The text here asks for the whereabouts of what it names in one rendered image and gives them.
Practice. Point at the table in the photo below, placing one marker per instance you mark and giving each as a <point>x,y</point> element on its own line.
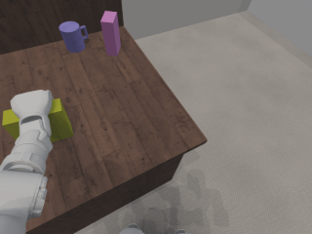
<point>130,131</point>

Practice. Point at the left robot shin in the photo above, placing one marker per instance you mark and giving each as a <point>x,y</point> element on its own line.
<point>132,225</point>

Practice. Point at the robot left forearm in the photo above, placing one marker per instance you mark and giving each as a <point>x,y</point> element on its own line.
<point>32,147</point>

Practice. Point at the sponge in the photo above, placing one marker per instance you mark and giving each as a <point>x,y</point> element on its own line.
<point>59,122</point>

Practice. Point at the left robot hand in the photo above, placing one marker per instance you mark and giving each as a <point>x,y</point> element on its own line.
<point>38,101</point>

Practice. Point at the left robot upper arm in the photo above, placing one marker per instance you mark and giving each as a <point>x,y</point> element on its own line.
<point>22,197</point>

